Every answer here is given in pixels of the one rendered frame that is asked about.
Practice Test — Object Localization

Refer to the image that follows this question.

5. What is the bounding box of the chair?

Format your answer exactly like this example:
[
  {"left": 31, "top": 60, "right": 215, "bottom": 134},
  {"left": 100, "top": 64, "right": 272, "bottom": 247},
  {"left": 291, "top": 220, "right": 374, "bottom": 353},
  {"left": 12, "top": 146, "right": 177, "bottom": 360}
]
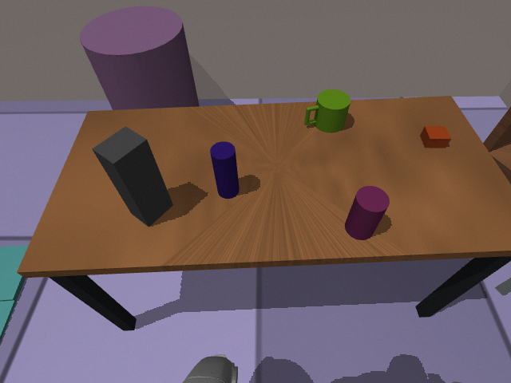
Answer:
[{"left": 483, "top": 107, "right": 511, "bottom": 296}]

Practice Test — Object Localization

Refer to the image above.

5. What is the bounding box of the coffee table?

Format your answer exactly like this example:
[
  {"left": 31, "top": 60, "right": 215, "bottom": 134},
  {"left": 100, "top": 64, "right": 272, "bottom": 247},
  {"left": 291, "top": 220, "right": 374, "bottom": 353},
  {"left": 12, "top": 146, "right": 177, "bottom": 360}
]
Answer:
[{"left": 17, "top": 96, "right": 511, "bottom": 331}]

